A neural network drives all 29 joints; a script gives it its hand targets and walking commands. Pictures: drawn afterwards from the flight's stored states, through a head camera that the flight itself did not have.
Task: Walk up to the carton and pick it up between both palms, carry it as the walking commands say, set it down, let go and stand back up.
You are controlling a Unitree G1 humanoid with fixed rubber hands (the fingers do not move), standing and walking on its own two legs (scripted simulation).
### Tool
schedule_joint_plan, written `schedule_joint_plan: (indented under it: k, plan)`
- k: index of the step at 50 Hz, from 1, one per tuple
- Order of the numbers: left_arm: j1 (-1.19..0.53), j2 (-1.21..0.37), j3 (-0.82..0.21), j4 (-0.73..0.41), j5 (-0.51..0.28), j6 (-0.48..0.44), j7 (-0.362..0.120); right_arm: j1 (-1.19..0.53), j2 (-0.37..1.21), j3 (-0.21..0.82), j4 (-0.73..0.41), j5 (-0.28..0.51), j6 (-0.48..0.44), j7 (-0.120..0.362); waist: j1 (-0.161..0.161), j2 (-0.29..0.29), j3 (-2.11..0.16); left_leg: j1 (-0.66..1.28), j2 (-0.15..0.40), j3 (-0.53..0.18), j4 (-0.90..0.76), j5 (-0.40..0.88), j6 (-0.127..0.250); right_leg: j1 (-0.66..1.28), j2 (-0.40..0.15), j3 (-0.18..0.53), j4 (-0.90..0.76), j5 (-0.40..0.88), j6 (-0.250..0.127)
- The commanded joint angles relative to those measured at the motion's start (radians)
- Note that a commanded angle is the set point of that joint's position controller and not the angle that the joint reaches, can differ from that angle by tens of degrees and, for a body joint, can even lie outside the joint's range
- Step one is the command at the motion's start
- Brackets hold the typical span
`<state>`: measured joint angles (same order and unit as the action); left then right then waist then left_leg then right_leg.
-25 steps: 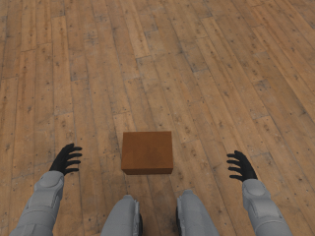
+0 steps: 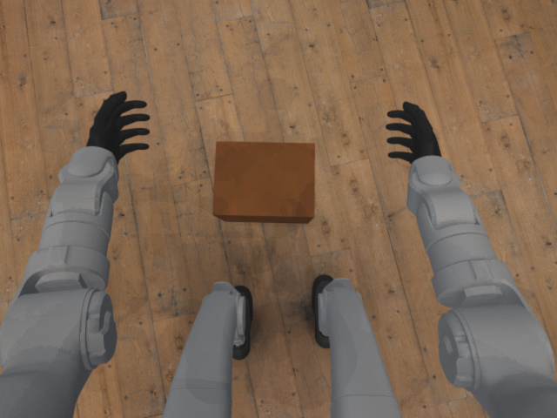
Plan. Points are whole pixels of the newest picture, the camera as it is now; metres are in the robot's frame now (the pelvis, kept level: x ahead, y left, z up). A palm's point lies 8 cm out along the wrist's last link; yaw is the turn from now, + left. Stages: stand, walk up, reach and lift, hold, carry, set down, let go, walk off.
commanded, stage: reach and lift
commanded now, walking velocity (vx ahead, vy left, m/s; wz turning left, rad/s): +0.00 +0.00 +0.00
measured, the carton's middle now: (266, 185) +0.49 +0.06 -0.57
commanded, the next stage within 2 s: none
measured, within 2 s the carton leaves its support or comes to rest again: neither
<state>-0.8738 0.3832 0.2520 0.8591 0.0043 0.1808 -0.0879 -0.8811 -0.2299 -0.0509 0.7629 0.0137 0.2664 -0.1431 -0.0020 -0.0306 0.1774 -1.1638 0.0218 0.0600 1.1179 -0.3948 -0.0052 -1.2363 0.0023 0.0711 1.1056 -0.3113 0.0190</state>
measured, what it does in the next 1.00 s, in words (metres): lowers itself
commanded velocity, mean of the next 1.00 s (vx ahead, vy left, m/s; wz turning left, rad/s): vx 0.00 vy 0.00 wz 0.00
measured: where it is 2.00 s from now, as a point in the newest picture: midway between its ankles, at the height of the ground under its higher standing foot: (282, 329)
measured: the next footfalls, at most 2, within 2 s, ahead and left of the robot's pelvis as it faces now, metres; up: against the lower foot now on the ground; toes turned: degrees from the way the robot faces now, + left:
none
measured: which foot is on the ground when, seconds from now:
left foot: down 0.00-1.00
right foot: down 0.00-1.00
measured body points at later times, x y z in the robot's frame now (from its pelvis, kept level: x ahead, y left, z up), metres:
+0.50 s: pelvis +0.01 +0.00 -0.01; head +0.34 +0.00 +0.29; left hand +0.55 +0.25 -0.12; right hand +0.55 -0.15 -0.14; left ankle +0.07 +0.13 -0.64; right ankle +0.10 -0.12 -0.64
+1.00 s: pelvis -0.02 +0.00 -0.13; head +0.34 +0.01 +0.13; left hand +0.53 +0.26 -0.27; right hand +0.55 -0.15 -0.28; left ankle +0.07 +0.13 -0.64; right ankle +0.10 -0.12 -0.64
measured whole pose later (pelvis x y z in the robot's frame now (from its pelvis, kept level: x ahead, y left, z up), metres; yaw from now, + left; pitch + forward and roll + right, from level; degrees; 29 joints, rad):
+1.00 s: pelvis -0.02 +0.00 -0.13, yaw +3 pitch +37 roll +3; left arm -1.38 0.46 0.31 1.01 -0.02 0.17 -0.07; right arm -1.34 -0.28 -0.16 0.86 0.05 0.23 -0.17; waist 0.00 -0.05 0.30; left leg -1.75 0.01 0.05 1.64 -0.54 0.00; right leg -1.82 0.00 0.07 1.63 -0.46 0.02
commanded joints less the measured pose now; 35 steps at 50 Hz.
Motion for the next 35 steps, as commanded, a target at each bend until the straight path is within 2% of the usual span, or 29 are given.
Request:
schedule_joint_plan:
  k: [1,3,4,5,6,7,8,9,10,12,13,15,16,17,18,19,20,23,24,25,26,27,28,29,30,31,32,33,35]
  plan:
    - [-0.372,0.291,0.087,-0.026,-0.113,-0.074,0.007,-0.410,-0.139,-0.147,-0.078,0.085,-0.082,-0.021,0.072,-0.051,-1.079,-0.018,-0.089,-0.014,-0.093,0.328,-0.003,0.646,0.037,-0.045,0.025,0.428,0.026]
    - [-0.415,0.338,0.095,-0.056,-0.114,-0.077,0.012,-0.436,-0.152,-0.168,-0.115,0.089,-0.085,-0.031,0.071,-0.032,-1.191,0.038,-0.084,-0.020,-0.107,0.352,0.005,0.710,0.036,-0.034,0.009,0.447,0.023]
    - [-0.444,0.362,0.110,-0.034,-0.113,-0.069,0.013,-0.499,-0.163,-0.161,-0.133,0.111,-0.080,-0.032,0.096,-0.038,-1.193,0.035,-0.086,-0.019,-0.104,0.331,0.009,0.685,0.030,-0.027,0.015,0.432,0.020]
    - [-0.466,0.331,0.091,-0.053,-0.130,-0.067,0.013,-0.522,-0.162,-0.159,-0.161,0.120,-0.079,-0.032,0.095,0.002,-1.210,0.086,-0.084,-0.016,-0.118,0.353,0.013,0.669,0.028,-0.044,0.009,0.421,0.025]
    - [-0.486,0.333,0.089,-0.039,-0.136,-0.064,0.014,-0.520,-0.139,-0.166,-0.094,0.113,-0.071,-0.027,0.075,-0.038,-1.155,0.066,-0.078,-0.025,-0.118,0.342,0.016,0.615,0.036,-0.054,0.008,0.395,0.025]
    - [-0.475,0.332,0.101,0.000,-0.108,-0.063,0.019,-0.516,-0.148,-0.161,-0.078,0.107,-0.072,-0.022,0.114,0.000,-1.109,0.080,-0.079,-0.019,-0.133,0.329,0.012,0.552,0.032,-0.058,-0.009,0.330,0.028]
    - [-0.525,0.344,0.101,-0.030,-0.114,-0.062,0.021,-0.569,-0.169,-0.185,-0.105,0.106,-0.074,-0.025,0.092,-0.016,-1.115,0.071,-0.078,-0.015,-0.119,0.357,0.004,0.531,0.040,-0.067,-0.001,0.336,0.020]
    - [-0.506,0.351,0.130,0.045,-0.105,-0.067,0.018,-0.573,-0.146,-0.181,-0.035,0.106,-0.070,-0.023,0.124,-0.033,-1.084,0.040,-0.076,-0.016,-0.095,0.343,0.012,0.484,0.035,-0.057,0.009,0.333,0.024]
    - [-0.527,0.333,0.109,0.040,-0.111,-0.066,0.016,-0.559,-0.154,-0.185,-0.020,0.091,-0.067,-0.024,0.101,-0.001,-1.082,0.035,-0.080,-0.023,-0.112,0.334,0.008,0.496,0.033,-0.053,-0.005,0.328,0.014]
    - [-0.602,0.327,0.095,0.028,-0.131,-0.073,0.008,-0.626,-0.157,-0.186,-0.036,0.086,-0.069,-0.026,0.078,-0.012,-1.092,0.017,-0.075,-0.024,-0.111,0.352,0.015,0.504,0.027,-0.061,-0.004,0.358,0.017]
    - [-0.607,0.331,0.112,0.002,-0.117,-0.073,0.009,-0.618,-0.167,-0.201,-0.040,0.090,-0.068,-0.022,0.099,0.004,-1.165,0.078,-0.080,-0.025,-0.115,0.405,0.007,0.538,0.035,-0.060,0.003,0.395,0.014]
    - [-0.618,0.333,0.139,0.067,-0.115,-0.080,0.006,-0.659,-0.146,-0.178,-0.017,0.087,-0.071,-0.026,0.126,-0.042,-1.147,-0.045,-0.090,-0.003,-0.093,0.375,0.008,0.542,0.023,-0.041,0.006,0.419,0.020]
    - [-0.657,0.340,0.145,0.047,-0.104,-0.080,0.000,-0.668,-0.132,-0.189,-0.016,0.079,-0.067,-0.026,0.116,-0.032,-1.133,-0.039,-0.086,-0.001,-0.096,0.370,0.015,0.537,0.019,-0.052,0.013,0.405,0.027]
    - [-0.677,0.332,0.129,0.077,-0.108,-0.075,-0.003,-0.699,-0.126,-0.186,0.008,0.089,-0.061,-0.020,0.124,-0.023,-1.094,-0.067,-0.089,-0.013,-0.100,0.363,0.018,0.486,0.024,-0.047,0.012,0.385,0.027]
    - [-0.662,0.321,0.142,0.125,-0.108,-0.071,-0.005,-0.707,-0.145,-0.204,0.029,0.067,-0.059,-0.016,0.109,-0.032,-1.078,-0.065,-0.087,-0.017,-0.081,0.372,0.018,0.454,0.027,-0.060,0.028,0.388,0.029]
    - [-0.625,0.311,0.147,0.111,-0.097,-0.076,-0.008,-0.635,-0.136,-0.217,0.050,0.053,-0.064,-0.017,0.096,-0.024,-1.132,-0.035,-0.087,-0.020,-0.084,0.441,0.005,0.480,0.027,-0.056,0.026,0.453,0.020]
    - [-0.622,0.318,0.160,0.082,-0.096,-0.087,-0.011,-0.649,-0.123,-0.213,-0.013,0.063,-0.077,-0.019,0.108,-0.041,-1.216,-0.039,-0.096,-0.015,-0.062,0.454,0.010,0.546,0.029,-0.050,0.046,0.504,0.018]
    - [-0.625,0.320,0.174,0.061,-0.085,-0.090,-0.019,-0.644,-0.130,-0.226,-0.045,0.036,-0.084,-0.020,0.103,-0.062,-1.297,-0.026,-0.092,-0.017,-0.055,0.527,0.017,0.579,0.026,-0.058,0.063,0.584,0.029]
    - [-0.684,0.344,0.173,-0.039,-0.079,-0.098,-0.022,-0.646,-0.141,-0.232,-0.102,0.053,-0.087,-0.024,0.114,-0.014,-1.375,0.020,-0.099,-0.012,-0.064,0.545,0.005,0.621,0.026,-0.039,0.040,0.595,0.021]
    - [-0.687,0.328,0.157,-0.009,-0.088,-0.096,-0.023,-0.647,-0.127,-0.220,-0.069,0.056,-0.084,-0.020,0.108,-0.023,-1.333,-0.019,-0.096,-0.017,-0.053,0.542,0.006,0.558,0.031,-0.048,0.054,0.582,0.022]
    - [-0.670,0.331,0.167,-0.015,-0.092,-0.096,-0.022,-0.677,-0.154,-0.227,-0.156,0.047,-0.094,-0.023,0.105,-0.029,-1.362,0.052,-0.095,-0.027,-0.046,0.566,0.019,0.561,0.033,-0.057,0.050,0.565,0.033]
    - [-0.699,0.348,0.176,-0.034,-0.079,-0.094,-0.019,-0.693,-0.183,-0.237,-0.131,0.053,-0.093,-0.026,0.122,0.008,-1.377,0.033,-0.096,-0.015,-0.017,0.575,0.004,0.513,0.036,-0.050,0.071,0.565,0.020]
    - [-0.699,0.345,0.176,-0.056,-0.085,-0.097,-0.015,-0.727,-0.159,-0.216,-0.191,0.072,-0.101,-0.023,0.139,-0.027,-1.395,0.003,-0.096,-0.024,-0.012,0.573,0.014,0.566,0.032,-0.046,0.085,0.597,0.019]
    - [-0.709,0.367,0.193,-0.090,-0.084,-0.102,-0.015,-0.707,-0.178,-0.232,-0.208,0.056,-0.101,-0.025,0.129,-0.021,-1.443,-0.011,-0.098,-0.023,-0.001,0.588,0.012,0.590,0.032,-0.043,0.108,0.650,0.019]
    - [-0.696,0.326,0.168,-0.066,-0.085,-0.102,-0.015,-0.690,-0.135,-0.204,-0.150,0.075,-0.101,-0.014,0.142,0.004,-1.417,-0.010,-0.098,-0.022,0.006,0.596,0.009,0.545,0.035,-0.044,0.111,0.627,0.016]
    - [-0.715,0.279,0.139,-0.019,-0.094,-0.097,-0.019,-0.660,-0.113,-0.216,-0.070,0.074,-0.097,-0.003,0.108,0.037,-1.333,0.000,-0.094,-0.045,0.006,0.573,0.008,0.418,0.044,-0.056,0.113,0.544,0.015]
    - [-0.714,0.296,0.165,-0.050,-0.089,-0.100,-0.019,-0.685,-0.149,-0.219,-0.120,0.057,-0.107,-0.008,0.125,0.012,-1.360,-0.025,-0.096,-0.035,0.043,0.517,0.007,0.441,0.035,-0.039,0.124,0.514,0.016]
    - [-0.748,0.302,0.155,-0.026,-0.079,-0.101,-0.013,-0.709,-0.140,-0.225,-0.085,0.069,-0.109,-0.004,0.128,0.027,-1.301,-0.043,-0.095,-0.047,0.044,0.502,0.010,0.355,0.039,-0.053,0.141,0.454,0.016]
    - [-0.704,0.289,0.152,0.132,-0.052,-0.097,-0.013,-0.699,-0.142,-0.230,0.058,0.039,-0.099,0.004,0.133,0.029,-1.134,-0.155,-0.098,-0.035,0.107,0.372,0.011,0.178,0.040,-0.063,0.194,0.294,0.020]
